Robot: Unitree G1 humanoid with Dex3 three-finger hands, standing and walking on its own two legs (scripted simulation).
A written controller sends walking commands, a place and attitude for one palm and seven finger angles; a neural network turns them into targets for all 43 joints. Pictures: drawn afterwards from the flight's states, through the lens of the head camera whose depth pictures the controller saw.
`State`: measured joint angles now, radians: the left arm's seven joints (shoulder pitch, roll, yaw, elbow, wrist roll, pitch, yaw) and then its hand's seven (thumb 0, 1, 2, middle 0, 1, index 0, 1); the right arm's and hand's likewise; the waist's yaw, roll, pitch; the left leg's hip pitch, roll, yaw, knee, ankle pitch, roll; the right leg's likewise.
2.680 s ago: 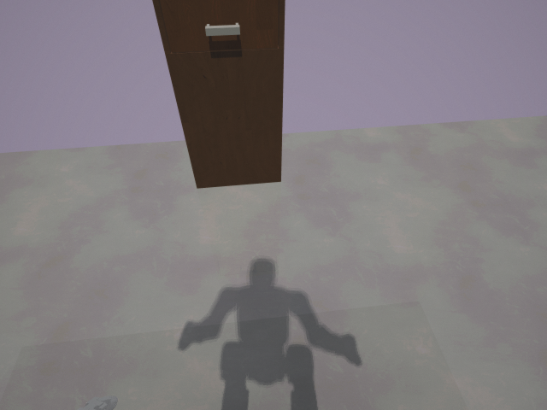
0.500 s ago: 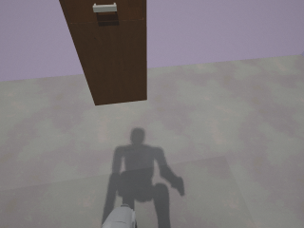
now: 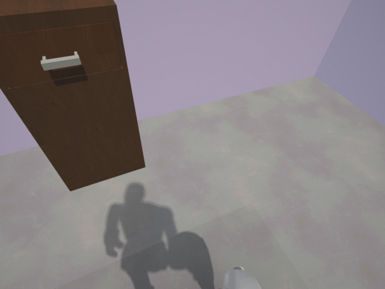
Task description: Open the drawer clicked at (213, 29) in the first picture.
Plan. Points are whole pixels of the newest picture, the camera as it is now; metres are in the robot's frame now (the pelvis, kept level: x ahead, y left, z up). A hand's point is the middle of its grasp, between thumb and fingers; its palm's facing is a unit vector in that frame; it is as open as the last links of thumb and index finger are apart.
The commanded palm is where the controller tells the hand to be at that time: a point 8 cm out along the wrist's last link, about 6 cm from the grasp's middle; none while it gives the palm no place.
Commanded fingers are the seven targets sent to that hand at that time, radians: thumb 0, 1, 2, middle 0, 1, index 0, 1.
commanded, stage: walk to a spot facing it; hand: left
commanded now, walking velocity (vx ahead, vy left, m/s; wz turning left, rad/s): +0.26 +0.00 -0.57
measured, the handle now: (61, 59) +0.81 +0.50 +0.04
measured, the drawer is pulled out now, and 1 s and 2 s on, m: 0.00 0.00 0.00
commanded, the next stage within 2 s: turn to face it in 0.06 s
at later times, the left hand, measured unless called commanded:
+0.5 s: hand (147, 233) +0.29 +0.13 -0.17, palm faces +0.00 -0.98 -0.19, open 7.2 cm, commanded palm none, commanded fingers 0.00 0.90 0.90 -0.20 -0.30 -0.20 -0.30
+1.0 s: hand (109, 260) +0.22 +0.22 -0.17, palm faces +0.28 -0.92 -0.26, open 7.4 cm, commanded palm none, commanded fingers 0.00 0.90 0.90 -0.20 -0.30 -0.20 -0.30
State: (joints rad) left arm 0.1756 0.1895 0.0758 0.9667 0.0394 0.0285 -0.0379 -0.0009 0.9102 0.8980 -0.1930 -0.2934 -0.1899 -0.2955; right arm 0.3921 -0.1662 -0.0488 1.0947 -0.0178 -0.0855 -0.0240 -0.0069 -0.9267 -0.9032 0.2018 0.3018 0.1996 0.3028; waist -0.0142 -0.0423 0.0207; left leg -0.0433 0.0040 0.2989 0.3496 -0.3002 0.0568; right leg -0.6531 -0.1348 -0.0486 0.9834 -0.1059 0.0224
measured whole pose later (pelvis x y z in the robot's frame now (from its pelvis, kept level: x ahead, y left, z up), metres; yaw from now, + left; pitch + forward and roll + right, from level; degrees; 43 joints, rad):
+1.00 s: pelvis +0.21 -0.01 +0.00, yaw +15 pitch +1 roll -2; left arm 0.20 0.26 0.08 0.95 0.02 0.07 0.02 0.00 0.91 0.90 -0.20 -0.29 -0.19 -0.30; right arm 0.21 -0.18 -0.05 0.93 -0.02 0.03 0.00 0.00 -0.90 -0.90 0.21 0.30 0.20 0.30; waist -0.02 0.00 0.04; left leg -0.34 -0.04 -0.01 0.44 -0.13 0.06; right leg -0.44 -0.08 -0.01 0.95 -0.40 0.09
